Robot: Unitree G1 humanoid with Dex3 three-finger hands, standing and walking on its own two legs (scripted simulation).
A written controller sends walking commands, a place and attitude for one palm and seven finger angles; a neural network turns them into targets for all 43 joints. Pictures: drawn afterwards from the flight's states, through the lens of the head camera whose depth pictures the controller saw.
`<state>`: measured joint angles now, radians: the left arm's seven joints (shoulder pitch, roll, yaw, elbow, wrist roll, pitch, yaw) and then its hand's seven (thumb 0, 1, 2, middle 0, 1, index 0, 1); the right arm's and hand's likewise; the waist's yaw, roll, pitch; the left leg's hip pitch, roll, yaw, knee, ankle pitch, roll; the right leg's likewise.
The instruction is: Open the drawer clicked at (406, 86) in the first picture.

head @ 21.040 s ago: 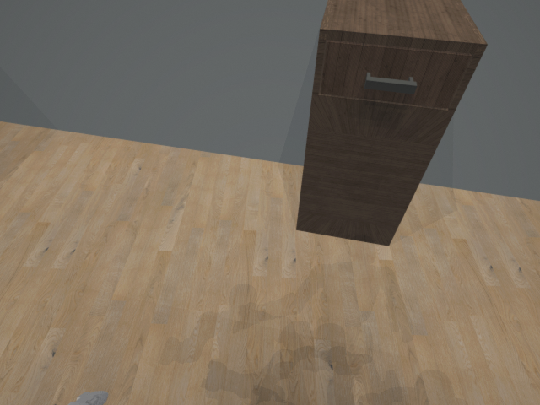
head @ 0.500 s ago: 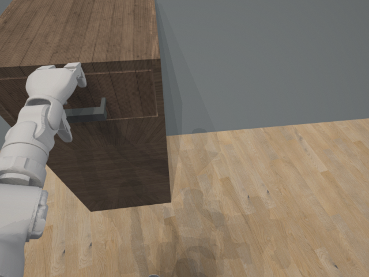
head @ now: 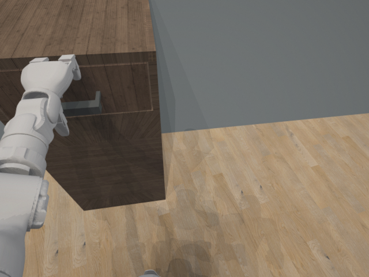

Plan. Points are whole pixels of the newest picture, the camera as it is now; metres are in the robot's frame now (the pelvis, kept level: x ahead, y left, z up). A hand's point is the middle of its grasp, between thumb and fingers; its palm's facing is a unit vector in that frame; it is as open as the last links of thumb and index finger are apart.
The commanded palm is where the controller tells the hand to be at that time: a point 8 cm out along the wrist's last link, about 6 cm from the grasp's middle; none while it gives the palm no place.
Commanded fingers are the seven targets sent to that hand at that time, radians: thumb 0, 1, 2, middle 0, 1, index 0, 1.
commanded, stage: lower the fingers behind the handle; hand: left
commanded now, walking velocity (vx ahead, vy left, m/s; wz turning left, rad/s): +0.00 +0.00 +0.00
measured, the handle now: (72, 102) +0.53 +0.26 +0.06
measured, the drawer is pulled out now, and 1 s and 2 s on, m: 0.00 0.00 0.00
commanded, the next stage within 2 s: lift the fingers back up to retry in 0.82 s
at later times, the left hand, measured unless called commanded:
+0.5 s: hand (61, 97) +0.49 +0.26 +0.11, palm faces +0.07 +0.00 -1.00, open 13.7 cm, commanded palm +0.49 +0.28 +0.09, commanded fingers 0.00 -0.50 0.30 -0.30 -1.20 -0.30 -1.20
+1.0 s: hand (61, 99) +0.49 +0.26 +0.11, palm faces +0.08 +0.00 -1.00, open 13.7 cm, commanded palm +0.49 +0.27 +0.10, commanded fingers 0.00 -0.50 0.30 -0.30 -1.20 -0.30 -1.20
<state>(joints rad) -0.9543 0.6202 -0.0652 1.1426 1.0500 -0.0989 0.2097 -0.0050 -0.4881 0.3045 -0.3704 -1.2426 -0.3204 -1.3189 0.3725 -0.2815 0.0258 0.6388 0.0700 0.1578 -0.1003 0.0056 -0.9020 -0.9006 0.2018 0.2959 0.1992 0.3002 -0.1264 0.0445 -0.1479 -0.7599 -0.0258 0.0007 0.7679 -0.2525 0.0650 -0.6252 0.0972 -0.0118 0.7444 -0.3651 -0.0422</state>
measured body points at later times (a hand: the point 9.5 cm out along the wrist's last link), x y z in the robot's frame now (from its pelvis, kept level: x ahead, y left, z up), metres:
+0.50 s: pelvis -0.02 +0.02 -0.01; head +0.04 +0.04 +0.43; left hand +0.48 +0.25 +0.17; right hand +0.01 -0.26 -0.12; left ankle +0.07 +0.08 -0.70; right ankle -0.01 -0.10 -0.70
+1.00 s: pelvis -0.04 +0.03 -0.02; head +0.03 +0.06 +0.42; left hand +0.48 +0.25 +0.16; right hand +0.00 -0.24 -0.13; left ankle +0.07 +0.08 -0.70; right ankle -0.01 -0.10 -0.70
